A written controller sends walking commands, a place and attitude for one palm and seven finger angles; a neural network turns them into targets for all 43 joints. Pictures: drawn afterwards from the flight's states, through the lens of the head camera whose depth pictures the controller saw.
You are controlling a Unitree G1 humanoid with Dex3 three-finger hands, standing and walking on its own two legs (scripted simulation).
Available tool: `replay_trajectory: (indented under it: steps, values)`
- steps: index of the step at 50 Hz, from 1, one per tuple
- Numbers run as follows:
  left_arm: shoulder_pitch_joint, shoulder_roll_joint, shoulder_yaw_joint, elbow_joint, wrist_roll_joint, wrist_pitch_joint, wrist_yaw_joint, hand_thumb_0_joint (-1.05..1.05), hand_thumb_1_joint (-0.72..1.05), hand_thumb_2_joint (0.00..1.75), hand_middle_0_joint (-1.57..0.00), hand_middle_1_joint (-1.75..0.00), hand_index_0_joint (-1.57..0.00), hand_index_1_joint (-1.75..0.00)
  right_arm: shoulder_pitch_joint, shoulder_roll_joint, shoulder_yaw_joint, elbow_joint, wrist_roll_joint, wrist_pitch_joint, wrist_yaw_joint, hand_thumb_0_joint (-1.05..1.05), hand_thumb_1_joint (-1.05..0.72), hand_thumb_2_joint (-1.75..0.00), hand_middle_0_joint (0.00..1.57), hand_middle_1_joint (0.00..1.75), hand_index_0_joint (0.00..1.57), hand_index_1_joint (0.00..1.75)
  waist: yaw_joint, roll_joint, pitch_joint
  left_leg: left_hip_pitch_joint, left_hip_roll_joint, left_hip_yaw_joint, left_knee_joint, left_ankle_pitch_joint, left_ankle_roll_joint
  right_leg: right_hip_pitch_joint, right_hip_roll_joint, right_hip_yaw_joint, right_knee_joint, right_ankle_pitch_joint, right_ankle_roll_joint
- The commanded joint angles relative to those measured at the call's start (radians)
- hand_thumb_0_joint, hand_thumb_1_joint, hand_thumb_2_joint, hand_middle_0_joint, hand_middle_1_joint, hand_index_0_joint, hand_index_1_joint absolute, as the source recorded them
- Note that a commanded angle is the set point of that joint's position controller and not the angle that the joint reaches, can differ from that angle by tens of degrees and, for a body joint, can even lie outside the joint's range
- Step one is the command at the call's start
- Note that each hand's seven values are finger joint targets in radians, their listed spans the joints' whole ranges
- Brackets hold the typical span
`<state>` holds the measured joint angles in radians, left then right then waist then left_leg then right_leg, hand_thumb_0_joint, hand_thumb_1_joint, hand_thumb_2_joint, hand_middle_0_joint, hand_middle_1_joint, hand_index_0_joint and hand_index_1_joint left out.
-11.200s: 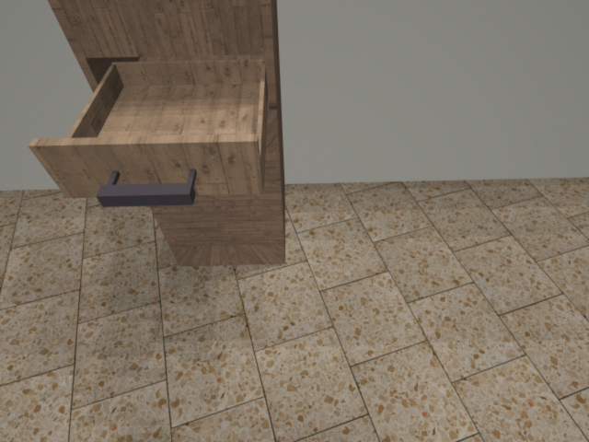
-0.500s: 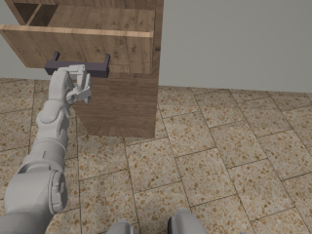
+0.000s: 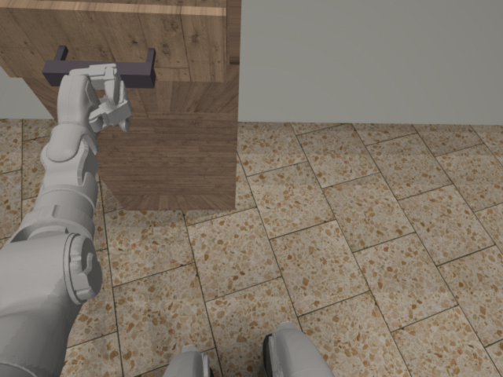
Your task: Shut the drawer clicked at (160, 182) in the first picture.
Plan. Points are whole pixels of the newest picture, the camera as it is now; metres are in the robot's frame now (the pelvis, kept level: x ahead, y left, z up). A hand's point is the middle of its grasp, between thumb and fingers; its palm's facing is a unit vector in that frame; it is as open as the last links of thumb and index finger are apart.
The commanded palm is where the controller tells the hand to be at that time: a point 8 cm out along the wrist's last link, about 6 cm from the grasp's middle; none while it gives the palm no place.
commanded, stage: push the drawer shut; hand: left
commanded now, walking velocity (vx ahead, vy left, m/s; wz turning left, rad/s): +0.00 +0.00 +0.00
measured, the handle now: (104, 63) +0.60 +0.18 +0.09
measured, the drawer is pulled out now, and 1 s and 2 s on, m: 0.05 0.00 0.00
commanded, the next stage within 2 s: pull the fist back off the drawer in 1.04 s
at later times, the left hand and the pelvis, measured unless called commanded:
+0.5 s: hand (128, 77) +0.57 +0.14 +0.09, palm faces -0.08 -1.00 -0.03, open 3.2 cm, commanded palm +0.58 +0.18 +0.09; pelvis +0.00 +0.00 -0.01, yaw +0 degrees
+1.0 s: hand (124, 73) +0.58 +0.15 +0.09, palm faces -0.06 -1.00 -0.04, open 3.4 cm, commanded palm +0.62 +0.17 +0.09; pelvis -0.01 +0.01 -0.02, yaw +1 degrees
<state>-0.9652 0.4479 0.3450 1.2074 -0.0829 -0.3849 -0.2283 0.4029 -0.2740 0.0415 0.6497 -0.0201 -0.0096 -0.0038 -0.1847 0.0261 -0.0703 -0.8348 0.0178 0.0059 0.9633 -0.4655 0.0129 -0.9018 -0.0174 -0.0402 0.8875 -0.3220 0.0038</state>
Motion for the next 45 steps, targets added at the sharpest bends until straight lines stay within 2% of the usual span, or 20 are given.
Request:
replay_trajectory:
  steps: [1,3,6,7,11,12,14,15,17,19,22,23,25,26,28,33,37,40,43,45]
  values:
    - [-0.575,0.254,0.031,-0.221,-0.001,-0.071,0.017,0.00,0.90,0.90,-1.40,-1.60,-1.40,-1.60,0.180,-0.176,-0.060,-0.055,0.000,-0.010,-0.011,0.00,-0.90,-0.90,0.20,0.30,0.20,0.30,-0.044,0.080,-0.493,0.207,-0.017,-0.039,-0.118,0.287,0.011,0.280,0.045,0.020,-0.081,0.178,-0.021]
    - [-0.628,0.265,0.025,-0.206,0.004,-0.064,0.018,0.00,0.90,0.90,-1.40,-1.60,-1.40,-1.60,0.185,-0.178,-0.058,-0.045,-0.002,-0.007,-0.013,0.00,-0.90,-0.90,0.20,0.30,0.20,0.30,-0.067,0.077,-0.469,0.180,-0.013,-0.041,-0.109,0.262,0.014,0.258,0.044,0.023,-0.085,0.159,-0.018]
    - [-0.653,0.287,0.039,-0.211,0.012,-0.067,0.021,0.00,0.90,0.90,-1.40,-1.60,-1.40,-1.60,0.197,-0.182,-0.059,-0.048,-0.007,-0.005,-0.012,0.00,-0.90,-0.90,0.20,0.30,0.20,0.30,-0.067,0.116,-0.511,0.210,-0.013,-0.046,-0.104,0.286,0.012,0.250,0.045,0.021,-0.080,0.166,-0.020]
    - [-0.662,0.269,0.023,-0.193,0.012,-0.061,0.023,0.00,0.90,0.90,-1.40,-1.60,-1.40,-1.60,0.196,-0.180,-0.055,-0.046,-0.008,-0.004,-0.011,0.00,-0.90,-0.90,0.20,0.30,0.20,0.30,-0.075,0.121,-0.491,0.204,-0.013,-0.046,-0.102,0.281,0.012,0.235,0.044,0.019,-0.083,0.159,-0.020]
    - [-0.690,0.310,0.045,-0.141,0.027,-0.046,0.034,0.00,0.90,0.90,-1.40,-1.60,-1.40,-1.60,0.214,-0.188,-0.051,-0.041,-0.013,0.002,-0.013,0.00,-0.90,-0.90,0.20,0.30,0.20,0.30,-0.093,0.099,-0.473,0.165,-0.011,-0.049,-0.092,0.272,0.016,0.223,0.046,0.018,-0.081,0.151,-0.018]
    - [-0.723,0.298,0.025,-0.150,0.027,-0.043,0.033,0.00,0.90,0.90,-1.40,-1.60,-1.40,-1.60,0.216,-0.187,-0.049,-0.040,-0.013,0.004,-0.013,0.00,-0.90,-0.90,0.20,0.30,0.20,0.30,-0.108,0.107,-0.472,0.164,-0.009,-0.050,-0.090,0.267,0.017,0.212,0.046,0.017,-0.081,0.145,-0.016]
    - [-0.757,0.320,0.031,-0.154,0.036,-0.039,0.036,0.00,0.90,0.90,-1.40,-1.60,-1.40,-1.60,0.228,-0.189,-0.050,-0.036,-0.017,0.005,-0.014,0.00,-0.90,-0.90,0.20,0.30,0.20,0.30,-0.116,0.118,-0.492,0.167,-0.007,-0.053,-0.080,0.281,0.019,0.208,0.046,0.018,-0.078,0.154,-0.016]
    - [-0.764,0.327,0.043,-0.161,0.036,-0.042,0.036,0.00,0.90,0.90,-1.40,-1.60,-1.40,-1.60,0.235,-0.191,-0.050,-0.039,-0.020,0.005,-0.013,0.00,-0.90,-0.90,0.20,0.30,0.20,0.30,-0.110,0.152,-0.518,0.191,-0.009,-0.055,-0.074,0.308,0.017,0.202,0.047,0.018,-0.071,0.172,-0.020]
    - [-0.769,0.339,0.041,-0.137,0.043,-0.033,0.034,0.00,0.90,0.90,-1.40,-1.60,-1.40,-1.60,0.244,-0.193,-0.045,-0.040,-0.022,0.011,-0.011,0.00,-0.90,-0.90,0.20,0.30,0.20,0.30,-0.118,0.134,-0.538,0.185,-0.006,-0.059,-0.068,0.325,0.016,0.209,0.048,0.015,-0.067,0.185,-0.018]
    - [-0.800,0.328,0.030,-0.128,0.049,-0.028,0.034,0.00,0.90,0.90,-1.40,-1.60,-1.40,-1.60,0.250,-0.192,-0.045,-0.037,-0.025,0.014,-0.008,0.00,-0.90,-0.90,0.20,0.30,0.20,0.30,-0.126,0.161,-0.529,0.186,-0.007,-0.059,-0.062,0.324,0.015,0.191,0.048,0.015,-0.069,0.179,-0.019]
    - [-0.823,0.376,0.055,-0.120,0.058,-0.019,0.036,0.00,0.90,0.90,-1.40,-1.60,-1.40,-1.60,0.268,-0.198,-0.043,-0.038,-0.030,0.024,-0.008,0.00,-0.90,-0.90,0.20,0.30,0.20,0.30,-0.133,0.158,-0.546,0.177,-0.002,-0.062,-0.054,0.331,0.016,0.193,0.051,0.012,-0.065,0.185,-0.019]
    - [-0.816,0.373,0.051,-0.097,0.063,-0.012,0.037,0.00,0.90,0.90,-1.40,-1.60,-1.40,-1.60,0.272,-0.198,-0.041,-0.040,-0.030,0.027,-0.007,0.00,-0.90,-0.90,0.20,0.30,0.20,0.30,-0.134,0.161,-0.533,0.176,-0.002,-0.065,-0.056,0.330,0.016,0.182,0.052,0.009,-0.066,0.179,-0.020]
    - [-0.856,0.343,0.031,-0.104,0.058,-0.010,0.036,0.00,0.90,0.90,-1.40,-1.60,-1.40,-1.60,0.281,-0.197,-0.041,-0.036,-0.032,0.027,-0.008,0.00,-0.90,-0.90,0.20,0.30,0.20,0.30,-0.158,0.163,-0.522,0.188,0.001,-0.071,-0.049,0.338,0.019,0.149,0.055,0.006,-0.067,0.179,-0.020]
    - [-0.874,0.375,0.050,-0.105,0.061,-0.008,0.039,0.00,0.90,0.90,-1.40,-1.60,-1.40,-1.60,0.287,-0.202,-0.042,-0.031,-0.033,0.030,-0.009,0.00,-0.90,-0.90,0.20,0.30,0.20,0.30,-0.158,0.161,-0.523,0.178,0.003,-0.071,-0.049,0.329,0.018,0.148,0.056,0.006,-0.070,0.167,-0.017]
    - [-0.900,0.373,0.042,-0.109,0.061,-0.005,0.044,0.00,0.90,0.90,-1.40,-1.60,-1.40,-1.60,0.291,-0.203,-0.040,-0.029,-0.033,0.031,-0.009,0.00,-0.90,-0.90,0.20,0.30,0.20,0.30,-0.166,0.174,-0.524,0.179,0.003,-0.075,-0.047,0.312,0.018,0.132,0.056,0.005,-0.071,0.148,-0.018]
    - [-0.966,0.308,-0.019,-0.120,0.061,-0.010,0.051,0.00,0.90,0.90,-1.40,-1.60,-1.40,-1.60,0.298,-0.203,-0.038,-0.014,-0.040,0.022,-0.007,0.00,-0.90,-0.90,0.20,0.30,0.20,0.30,-0.187,0.239,-0.530,0.247,0.008,-0.101,-0.054,0.306,0.006,0.051,0.057,-0.009,-0.069,0.113,-0.023]
    - [-0.985,0.303,-0.031,-0.080,0.061,0.005,0.065,0.00,0.90,0.90,-1.40,-1.60,-1.40,-1.60,0.296,-0.210,-0.031,-0.006,-0.038,0.011,-0.011,0.00,-0.90,-0.90,0.20,0.30,0.20,0.30,-0.210,0.229,-0.472,0.198,0.009,-0.102,-0.063,0.219,0.011,0.014,0.057,-0.012,-0.074,0.058,-0.021]
    - [-1.007,0.299,-0.033,-0.087,0.063,0.006,0.076,0.00,0.90,0.90,-1.40,-1.60,-1.40,-1.60,0.304,-0.211,-0.028,-0.005,-0.042,-0.003,-0.013,0.00,-0.90,-0.90,0.20,0.30,0.20,0.30,-0.215,0.256,-0.506,0.218,0.007,-0.101,-0.059,0.228,0.013,0.009,0.058,-0.012,-0.072,0.065,-0.023]
    - [-1.026,0.312,-0.031,-0.089,0.061,0.004,0.079,0.00,0.90,0.90,-1.40,-1.60,-1.40,-1.60,0.305,-0.215,-0.026,0.003,-0.042,-0.011,-0.014,0.00,-0.90,-0.90,0.20,0.30,0.20,0.30,-0.218,0.246,-0.516,0.212,0.009,-0.105,-0.057,0.225,0.011,0.012,0.058,-0.013,-0.071,0.061,-0.020]
    - [-1.043,0.279,-0.053,-0.102,0.058,0.001,0.080,0.00,0.90,0.90,-1.40,-1.60,-1.40,-1.60,0.310,-0.215,-0.027,0.005,-0.043,-0.019,-0.013,0.00,-0.90,-0.90,0.20,0.30,0.20,0.30,-0.227,0.265,-0.519,0.249,0.012,-0.117,-0.063,0.238,0.008,-0.009,0.059,-0.019,-0.069,0.066,-0.022]
